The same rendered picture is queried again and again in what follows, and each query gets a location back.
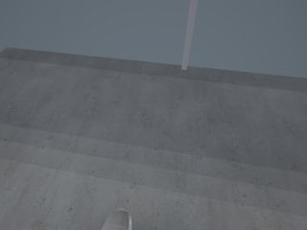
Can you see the left robot shin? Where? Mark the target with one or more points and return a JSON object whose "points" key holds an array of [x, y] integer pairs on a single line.
{"points": [[120, 209]]}

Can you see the panel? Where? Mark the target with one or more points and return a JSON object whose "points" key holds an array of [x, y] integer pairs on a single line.
{"points": [[189, 33]]}

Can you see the robot left thigh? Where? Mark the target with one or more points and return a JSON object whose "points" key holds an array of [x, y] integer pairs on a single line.
{"points": [[119, 220]]}

